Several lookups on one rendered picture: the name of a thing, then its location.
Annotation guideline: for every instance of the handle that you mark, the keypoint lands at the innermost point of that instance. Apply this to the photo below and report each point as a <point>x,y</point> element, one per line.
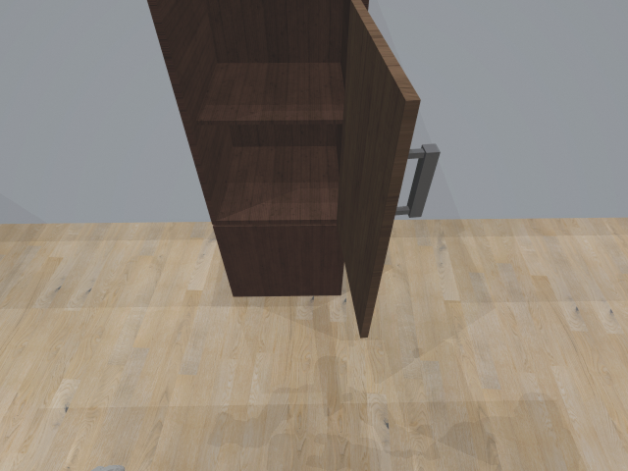
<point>428,156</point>

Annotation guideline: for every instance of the cupboard door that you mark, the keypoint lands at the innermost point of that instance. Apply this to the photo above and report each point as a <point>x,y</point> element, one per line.
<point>379,116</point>

